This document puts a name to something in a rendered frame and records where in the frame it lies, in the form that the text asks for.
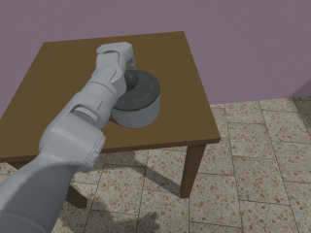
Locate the left robot upper arm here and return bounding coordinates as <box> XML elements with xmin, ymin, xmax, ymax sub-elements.
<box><xmin>0</xmin><ymin>112</ymin><xmax>106</xmax><ymax>233</ymax></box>

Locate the table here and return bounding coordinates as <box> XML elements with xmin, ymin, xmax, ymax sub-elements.
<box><xmin>0</xmin><ymin>31</ymin><xmax>221</xmax><ymax>209</ymax></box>

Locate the pot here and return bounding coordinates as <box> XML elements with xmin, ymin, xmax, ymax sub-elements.
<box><xmin>111</xmin><ymin>95</ymin><xmax>160</xmax><ymax>129</ymax></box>

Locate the left robot hand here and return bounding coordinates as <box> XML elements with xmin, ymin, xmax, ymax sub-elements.
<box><xmin>96</xmin><ymin>42</ymin><xmax>135</xmax><ymax>70</ymax></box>

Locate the left robot forearm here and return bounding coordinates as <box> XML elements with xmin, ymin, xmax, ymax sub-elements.
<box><xmin>38</xmin><ymin>49</ymin><xmax>127</xmax><ymax>151</ymax></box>

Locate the knob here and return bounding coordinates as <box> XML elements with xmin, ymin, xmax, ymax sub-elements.
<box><xmin>124</xmin><ymin>70</ymin><xmax>139</xmax><ymax>88</ymax></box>

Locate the lid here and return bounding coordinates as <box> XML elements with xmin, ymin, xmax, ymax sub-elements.
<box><xmin>113</xmin><ymin>70</ymin><xmax>160</xmax><ymax>112</ymax></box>

